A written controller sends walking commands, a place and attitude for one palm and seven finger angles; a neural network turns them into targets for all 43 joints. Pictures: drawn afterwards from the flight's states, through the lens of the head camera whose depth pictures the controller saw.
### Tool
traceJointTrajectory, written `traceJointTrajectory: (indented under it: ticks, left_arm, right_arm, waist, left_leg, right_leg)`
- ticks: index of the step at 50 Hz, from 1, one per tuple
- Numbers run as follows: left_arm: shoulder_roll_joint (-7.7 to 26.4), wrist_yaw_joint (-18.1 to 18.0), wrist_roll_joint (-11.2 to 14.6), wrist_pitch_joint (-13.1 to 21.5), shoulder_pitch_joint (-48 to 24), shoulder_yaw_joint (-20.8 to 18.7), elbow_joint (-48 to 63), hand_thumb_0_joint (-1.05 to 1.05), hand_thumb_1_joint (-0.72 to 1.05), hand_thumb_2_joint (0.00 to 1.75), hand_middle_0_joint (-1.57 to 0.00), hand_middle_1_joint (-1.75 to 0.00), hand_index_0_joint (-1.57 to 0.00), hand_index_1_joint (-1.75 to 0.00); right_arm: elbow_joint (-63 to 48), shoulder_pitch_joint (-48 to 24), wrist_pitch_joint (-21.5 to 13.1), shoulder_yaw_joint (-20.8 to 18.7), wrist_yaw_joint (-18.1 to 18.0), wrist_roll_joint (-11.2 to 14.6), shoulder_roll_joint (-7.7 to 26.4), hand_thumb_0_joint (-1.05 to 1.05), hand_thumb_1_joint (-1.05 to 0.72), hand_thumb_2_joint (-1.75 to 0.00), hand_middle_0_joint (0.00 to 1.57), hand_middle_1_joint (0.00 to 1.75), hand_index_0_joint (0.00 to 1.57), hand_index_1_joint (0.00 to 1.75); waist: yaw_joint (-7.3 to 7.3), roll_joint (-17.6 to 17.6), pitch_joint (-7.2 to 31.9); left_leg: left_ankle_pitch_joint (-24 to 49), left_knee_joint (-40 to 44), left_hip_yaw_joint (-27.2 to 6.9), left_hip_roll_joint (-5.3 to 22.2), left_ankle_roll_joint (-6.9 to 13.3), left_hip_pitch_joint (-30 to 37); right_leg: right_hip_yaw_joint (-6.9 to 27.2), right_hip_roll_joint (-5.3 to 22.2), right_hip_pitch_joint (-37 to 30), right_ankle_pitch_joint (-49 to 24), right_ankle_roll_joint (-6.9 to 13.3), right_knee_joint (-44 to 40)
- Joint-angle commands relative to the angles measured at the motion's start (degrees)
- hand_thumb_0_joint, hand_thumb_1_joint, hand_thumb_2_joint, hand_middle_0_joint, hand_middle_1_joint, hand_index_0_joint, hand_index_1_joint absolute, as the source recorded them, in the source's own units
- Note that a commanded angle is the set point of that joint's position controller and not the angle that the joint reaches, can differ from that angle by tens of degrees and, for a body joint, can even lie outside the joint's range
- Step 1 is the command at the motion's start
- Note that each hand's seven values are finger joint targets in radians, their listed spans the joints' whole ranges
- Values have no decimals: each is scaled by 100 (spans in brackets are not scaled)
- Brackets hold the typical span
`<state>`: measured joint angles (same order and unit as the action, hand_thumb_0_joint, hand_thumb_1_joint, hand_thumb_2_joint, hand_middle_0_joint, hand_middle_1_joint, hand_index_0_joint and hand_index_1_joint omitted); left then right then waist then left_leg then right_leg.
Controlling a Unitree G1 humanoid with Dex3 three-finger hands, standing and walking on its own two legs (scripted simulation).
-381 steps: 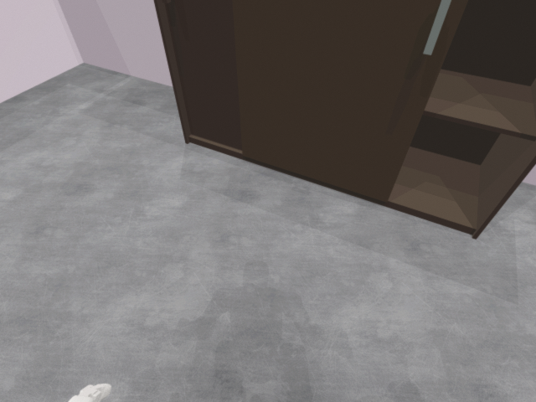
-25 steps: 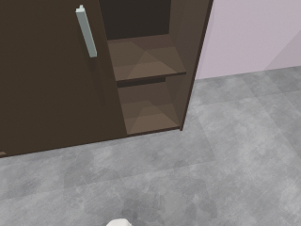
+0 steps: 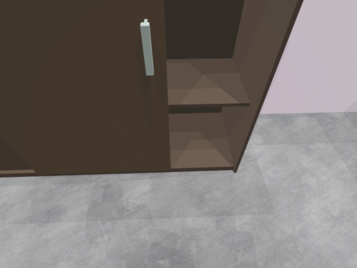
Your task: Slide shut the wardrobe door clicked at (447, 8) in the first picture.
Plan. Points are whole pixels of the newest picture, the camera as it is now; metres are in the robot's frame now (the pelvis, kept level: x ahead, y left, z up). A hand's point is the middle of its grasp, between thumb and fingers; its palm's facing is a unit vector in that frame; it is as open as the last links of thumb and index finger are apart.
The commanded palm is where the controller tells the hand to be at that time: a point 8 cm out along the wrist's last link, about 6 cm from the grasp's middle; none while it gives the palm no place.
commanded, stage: take the last steps up to it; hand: left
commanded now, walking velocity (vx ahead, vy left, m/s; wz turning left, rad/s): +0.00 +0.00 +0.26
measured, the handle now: (148, 47) +0.76 +0.14 +0.12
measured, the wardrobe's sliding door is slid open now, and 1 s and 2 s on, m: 0.41 0.41 0.41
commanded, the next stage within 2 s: come to a stop and stand still in 1.10 s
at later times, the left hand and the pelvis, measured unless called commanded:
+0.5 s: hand out of the picture -0.06 +0.15 -0.16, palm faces +0.20 -0.96 -0.19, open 7.4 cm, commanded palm none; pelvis +0.02 -0.01 +0.01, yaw +6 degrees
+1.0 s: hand (116, 223) +0.27 +0.20 -0.17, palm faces +0.02 -0.98 -0.20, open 7.4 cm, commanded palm none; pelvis +0.18 +0.01 -0.01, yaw +2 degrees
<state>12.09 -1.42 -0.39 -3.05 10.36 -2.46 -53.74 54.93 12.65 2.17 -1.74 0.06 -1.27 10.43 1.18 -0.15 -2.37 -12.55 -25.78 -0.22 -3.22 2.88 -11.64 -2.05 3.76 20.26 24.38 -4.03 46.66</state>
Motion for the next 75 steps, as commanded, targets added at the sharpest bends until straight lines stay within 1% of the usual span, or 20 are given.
traceJointTrajectory:
  ticks: [1,3,4,5,8,12,21,26,27,29,30,37,46,50,51,53,56,60,67,75]
  left_arm:
    - [437,-49,14,223,433,-119,255,0,90,90,-20,-30,-20,-30]
    - [729,-90,-42,340,714,-170,163,0,90,90,-20,-30,-20,-30]
    - [1174,-121,-111,395,769,-240,152,0,90,90,-20,-30,-20,-30]
    - [1226,-88,-77,381,869,-215,179,0,90,90,-20,-30,-20,-30]
    - [794,-58,-61,382,351,-197,217,0,90,90,-20,-30,-20,-30]
    - [523,-15,-79,554,735,-120,-4,0,90,90,-20,-30,-20,-30]
    - [587,39,-158,627,1601,-158,-603,0,90,90,-20,-30,-20,-30]
    - [556,86,-82,561,1431,-172,-830,0,90,90,-20,-30,-20,-30]
    - [347,100,-55,545,1416,-126,-838,0,90,90,-20,-30,-20,-30]
    - [-138,152,-49,523,1198,-19,-585,0,90,90,-20,-30,-20,-30]
    - [36,146,-101,500,804,-57,-434,0,90,90,-20,-30,-20,-30]
    - [-127,260,-134,418,974,-106,-764,0,90,90,-20,-30,-20,-30]
    - [-107,301,-49,430,-466,-81,-186,0,90,90,-20,-30,-20,-30]
    - [141,249,-59,527,612,-161,-478,0,90,90,-20,-30,-20,-30]
    - [352,220,-94,594,1363,-234,-735,0,90,90,-20,-30,-20,-30]
    - [1337,122,-60,677,2247,-441,-936,0,90,90,-20,-30,-20,-30]
    - [743,64,12,573,714,-272,-510,0,90,90,-20,-30,-20,-30]
    - [230,19,-47,657,122,-77,-401,0,90,90,-20,-30,-20,-30]
    - [422,-74,-75,576,539,-52,-544,0,90,90,-20,-30,-20,-30]
    - [727,-155,-124,328,625,-224,-515,0,90,90,-20,-30,-20,-30]
  right_arm:
    - [-295,-36,-118,-297,-88,9,1080,0,-90,-90,20,30,20,30]
    - [-275,34,-135,-262,-46,95,751,0,-90,-90,20,30,20,30]
    - [-372,62,-131,-201,-27,123,411,0,-90,-90,20,30,20,30]
    - [-395,-104,-47,-265,-54,71,622,0,-90,-90,20,30,20,30]
    - [-96,108,60,-348,50,-54,705,0,-90,-90,20,30,20,30]
    - [95,356,-35,-321,124,-80,487,0,-90,-90,20,30,20,30]
    - [4,-267,-208,-227,139,-36,284,0,-90,-90,20,30,20,30]
    - [315,507,-402,-152,58,0,191,0,-90,-90,20,30,20,30]
    - [473,872,-459,-176,-1,16,353,0,-90,-90,20,30,20,30]
    - [685,1855,-478,-393,-101,-28,1252,0,-90,-90,20,30,20,30]
    - [645,1820,-436,-385,-135,-48,1298,0,-90,-90,20,30,20,30]
    - [614,1224,-689,-110,-218,17,402,0,-90,-90,20,30,20,30]
    - [881,1583,-649,-159,-230,-54,463,0,-90,-90,20,30,20,30]
    - [903,1363,-597,-208,-217,-13,661,0,-90,-90,20,30,20,30]
    - [892,1293,-599,-211,-189,24,636,0,-90,-90,20,30,20,30]
    - [723,1805,-584,-130,-143,141,130,0,-90,-90,20,30,20,30]
    - [655,1030,-434,-164,-103,87,119,0,-90,-90,20,30,20,30]
    - [773,1396,-227,-118,-76,-30,-81,0,-90,-90,20,30,20,30]
    - [577,717,-146,-3,-157,103,-62,0,-90,-90,20,30,20,30]
    - [213,33,6,-171,-174,80,297,0,-90,-90,20,30,20,30]
  waist:
    - [-199,-615,343]
    - [-302,243,554]
    - [-278,1575,471]
    - [-401,1230,373]
    - [-156,1027,-322]
    - [-128,793,-332]
    - [-434,835,-356]
    - [-54,677,-88]
    - [112,105,-9]
    - [448,-1992,28]
    - [486,-1297,-406]
    - [-87,-481,-601]
    - [128,-666,-831]
    - [-414,-499,-138]
    - [-757,-260,250]
    - [-763,1609,1644]
    - [-385,416,196]
    - [192,376,-31]
    - [-111,281,530]
    - [-231,738,272]
  left_leg:
    - [2101,314,-1551,1466,618,-182]
    - [718,-512,-1055,835,53,-953]
    - [-1073,-1432,-219,71,-335,-1657]
    - [-2037,-2394,-332,124,-348,-1450]
    - [-1150,-3740,-314,396,-325,-1883]
    - [-400,-3654,-22,583,-397,-1953]
    - [-907,-1797,409,782,-386,-1664]
    - [-294,-76,870,477,-302,337]
    - [-412,267,657,606,-295,1176]
    - [-2368,1712,-2241,2692,373,1772]
    - [-2766,2010,-2501,2964,616,1240]
    - [1174,1675,-281,1954,431,833]
    - [2693,1274,299,1995,468,1100]
    - [3980,-122,545,1894,286,845]
    - [3509,-1101,706,1608,101,357]
    - [-2148,-4593,669,345,-261,-1503]
    - [-1202,-5230,-58,975,-50,-1741]
    - [-558,-4122,82,1084,-250,-1081]
    - [-749,-1795,162,731,-558,-963]
    - [-883,-1226,56,536,-544,-787]
  right_leg:
    - [-30,-156,-823,-751,77,-1484]
    - [604,522,-1920,-1659,231,-2801]
    - [1875,1750,-2067,-2474,779,-3032]
    - [2098,2258,-1266,-2067,1318,-3305]
    - [1758,1543,-579,867,1155,-3947]
    - [973,1139,-834,482,919,-3906]
    - [1092,1324,-1215,508,1318,-4036]
    - [457,883,-377,426,1077,-3218]
    - [280,646,213,368,922,-2632]
    - [-579,-178,1738,671,483,122]
    - [-194,6,1992,588,536,850]
    - [-54,311,1795,-1130,302,1651]
    - [-415,194,1494,-1346,447,-493]
    - [-691,-289,-519,-1539,730,-1295]
    - [-598,-271,-1657,-1879,784,-1602]
    - [2714,2170,-3438,-3400,1803,-2454]
    - [1942,1731,-1003,-615,1687,-3431]
    - [516,1151,273,-1337,1346,-3706]
    - [489,1265,-1117,-5221,1455,-2684]
    - [850,1516,-1250,-5672,1584,-2147]
